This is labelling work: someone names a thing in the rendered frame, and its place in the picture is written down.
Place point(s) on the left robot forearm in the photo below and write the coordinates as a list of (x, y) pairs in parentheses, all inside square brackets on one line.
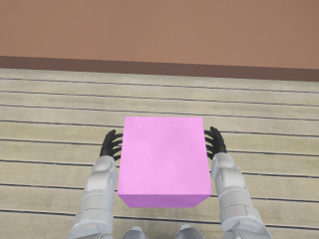
[(96, 210)]

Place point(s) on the right robot forearm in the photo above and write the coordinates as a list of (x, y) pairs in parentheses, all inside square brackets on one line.
[(236, 208)]

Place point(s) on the carton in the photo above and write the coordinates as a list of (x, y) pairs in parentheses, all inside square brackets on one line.
[(163, 163)]

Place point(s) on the robot left shin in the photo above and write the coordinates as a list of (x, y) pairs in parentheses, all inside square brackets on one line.
[(137, 228)]

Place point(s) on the right robot hand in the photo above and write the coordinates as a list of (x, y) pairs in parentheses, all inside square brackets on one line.
[(217, 142)]

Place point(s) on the right robot thigh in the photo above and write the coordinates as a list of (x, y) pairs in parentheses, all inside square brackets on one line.
[(189, 233)]

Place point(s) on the right robot upper arm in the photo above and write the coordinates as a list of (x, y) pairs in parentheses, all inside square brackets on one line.
[(236, 233)]

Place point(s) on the left robot hand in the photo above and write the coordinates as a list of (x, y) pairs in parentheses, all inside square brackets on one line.
[(108, 145)]

